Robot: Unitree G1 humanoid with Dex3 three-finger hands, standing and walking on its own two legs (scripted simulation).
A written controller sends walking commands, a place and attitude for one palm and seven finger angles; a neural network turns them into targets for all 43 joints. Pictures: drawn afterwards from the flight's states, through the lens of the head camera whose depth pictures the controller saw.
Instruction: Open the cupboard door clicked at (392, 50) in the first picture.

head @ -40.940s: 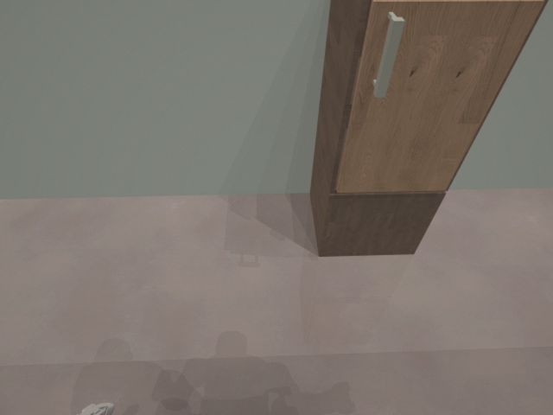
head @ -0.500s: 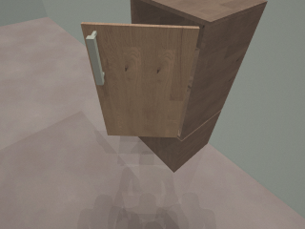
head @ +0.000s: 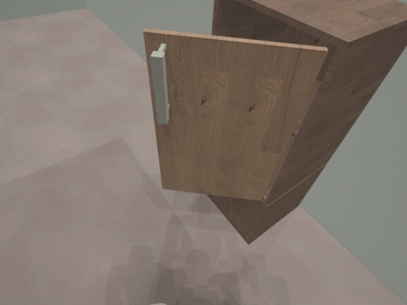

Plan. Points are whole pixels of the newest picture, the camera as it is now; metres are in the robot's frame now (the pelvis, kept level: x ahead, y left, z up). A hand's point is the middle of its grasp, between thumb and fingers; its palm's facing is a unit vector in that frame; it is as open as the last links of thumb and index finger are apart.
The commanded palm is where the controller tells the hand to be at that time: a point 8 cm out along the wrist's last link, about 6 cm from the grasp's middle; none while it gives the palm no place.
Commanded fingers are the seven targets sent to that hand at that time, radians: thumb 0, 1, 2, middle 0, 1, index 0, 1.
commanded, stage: come to a stop and stand still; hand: left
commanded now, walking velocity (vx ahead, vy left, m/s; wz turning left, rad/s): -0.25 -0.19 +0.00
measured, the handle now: (163, 86) +0.54 +0.15 +0.15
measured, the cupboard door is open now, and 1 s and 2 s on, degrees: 48 48 48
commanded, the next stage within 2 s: look again from close up in 1.06 s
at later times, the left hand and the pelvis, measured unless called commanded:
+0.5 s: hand out of the picture +0.03 +0.18 -0.15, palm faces -0.01 -0.97 -0.25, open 7.4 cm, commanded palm none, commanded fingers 0.00 0.90 0.90 -0.20 -0.30 -0.20 -0.30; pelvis -0.03 -0.01 +0.00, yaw -3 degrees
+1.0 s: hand out of the picture -0.04 +0.17 -0.17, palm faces +0.02 -0.99 -0.14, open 7.4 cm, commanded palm none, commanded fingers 0.00 0.90 0.90 -0.20 -0.30 -0.20 -0.30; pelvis -0.02 +0.01 +0.01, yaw -3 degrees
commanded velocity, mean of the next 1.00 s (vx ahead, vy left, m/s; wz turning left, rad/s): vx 0.00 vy -0.02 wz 0.00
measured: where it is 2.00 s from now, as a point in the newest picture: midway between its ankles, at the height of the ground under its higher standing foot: outside the picture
